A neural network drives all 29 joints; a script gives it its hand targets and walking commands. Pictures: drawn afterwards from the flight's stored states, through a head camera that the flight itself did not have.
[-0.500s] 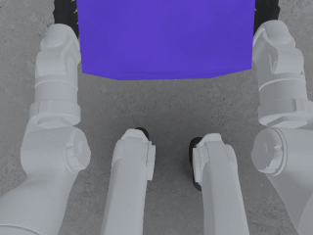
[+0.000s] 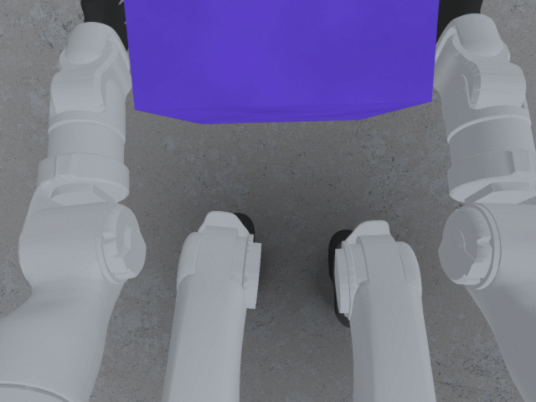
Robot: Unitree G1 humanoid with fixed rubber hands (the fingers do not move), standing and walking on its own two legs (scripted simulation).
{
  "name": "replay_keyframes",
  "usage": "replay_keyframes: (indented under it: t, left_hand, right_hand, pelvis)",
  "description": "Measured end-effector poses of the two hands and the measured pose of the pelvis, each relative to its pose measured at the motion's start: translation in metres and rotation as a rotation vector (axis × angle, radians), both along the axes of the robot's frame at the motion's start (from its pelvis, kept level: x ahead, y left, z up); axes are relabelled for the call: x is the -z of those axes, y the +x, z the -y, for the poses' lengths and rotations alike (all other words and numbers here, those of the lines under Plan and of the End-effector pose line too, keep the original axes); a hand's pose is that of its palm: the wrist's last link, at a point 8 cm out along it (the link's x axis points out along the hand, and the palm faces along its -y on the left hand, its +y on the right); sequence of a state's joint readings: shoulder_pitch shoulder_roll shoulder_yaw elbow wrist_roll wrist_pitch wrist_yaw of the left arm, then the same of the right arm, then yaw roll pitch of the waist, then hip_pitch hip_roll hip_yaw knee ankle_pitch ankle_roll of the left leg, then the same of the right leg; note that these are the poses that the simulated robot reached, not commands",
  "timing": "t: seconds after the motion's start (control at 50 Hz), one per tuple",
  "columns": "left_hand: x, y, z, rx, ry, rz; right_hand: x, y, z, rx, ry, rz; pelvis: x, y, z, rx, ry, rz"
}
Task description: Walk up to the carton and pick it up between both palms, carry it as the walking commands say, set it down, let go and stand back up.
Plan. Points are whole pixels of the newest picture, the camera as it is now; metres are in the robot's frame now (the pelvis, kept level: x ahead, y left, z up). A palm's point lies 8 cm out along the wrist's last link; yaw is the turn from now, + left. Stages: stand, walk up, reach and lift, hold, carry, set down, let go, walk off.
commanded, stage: set down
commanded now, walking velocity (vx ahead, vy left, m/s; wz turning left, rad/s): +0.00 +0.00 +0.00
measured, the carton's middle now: (278, 50) +0.53 +0.06 -0.22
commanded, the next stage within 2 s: none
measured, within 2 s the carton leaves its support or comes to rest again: rests again in 0.44 s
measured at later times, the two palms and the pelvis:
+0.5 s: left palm (117, 36) +0.52 +0.25 -0.16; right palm (440, 31) +0.55 -0.13 -0.17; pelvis +0.00 +0.00 -0.01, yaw +0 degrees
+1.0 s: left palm (118, 41) +0.51 +0.25 -0.17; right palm (437, 31) +0.55 -0.13 -0.17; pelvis -0.01 +0.00 -0.02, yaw +0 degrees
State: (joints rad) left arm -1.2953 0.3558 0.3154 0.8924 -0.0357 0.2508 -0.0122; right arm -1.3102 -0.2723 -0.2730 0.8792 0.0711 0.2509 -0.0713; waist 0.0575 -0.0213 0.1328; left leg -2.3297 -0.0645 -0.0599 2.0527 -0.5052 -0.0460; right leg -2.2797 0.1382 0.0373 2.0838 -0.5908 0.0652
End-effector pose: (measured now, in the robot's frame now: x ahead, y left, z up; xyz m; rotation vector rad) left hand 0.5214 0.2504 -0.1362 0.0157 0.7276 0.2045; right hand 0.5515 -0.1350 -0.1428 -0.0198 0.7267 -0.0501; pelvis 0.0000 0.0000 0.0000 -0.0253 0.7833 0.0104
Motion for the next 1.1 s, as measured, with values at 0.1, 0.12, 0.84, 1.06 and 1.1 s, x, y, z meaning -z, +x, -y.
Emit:
replay_keyframes:
  t: [0.1, 0.12, 0.84, 1.06, 1.1]
  left_hand:
    - [0.005, -0.003, -0.002, -0.002, 0.005, -0.009]
    - [0.006, -0.003, -0.003, -0.002, 0.006, -0.009]
    - [0.03, -0.006, -0.004, 0.005, 0.003, -0.026]
    - [0.031, -0.006, -0.004, 0.005, 0.002, -0.029]
    - [0.031, -0.006, -0.004, 0.006, 0.002, -0.029]
  right_hand:
    - [0.006, -0.002, -0.002, -0.006, 0.0, -0.008]
    - [0.007, -0.002, -0.003, -0.006, 0.0, -0.009]
    - [0.028, -0.004, -0.004, -0.014, -0.02, -0.021]
    - [0.028, -0.003, -0.004, -0.021, -0.026, -0.018]
    - [0.028, -0.003, -0.004, -0.022, -0.027, -0.016]
  pelvis:
    - [0.002, -0.002, 0.001, 0.004, 0.003, 0.014]
    - [0.003, -0.002, 0.001, 0.004, 0.004, 0.017]
    - [0.018, -0.004, 0.0, 0.012, 0.008, 0.08]
    - [0.021, -0.007, 0.0, 0.013, 0.009, 0.099]
    - [0.022, -0.008, 0.0, 0.013, 0.01, 0.103]
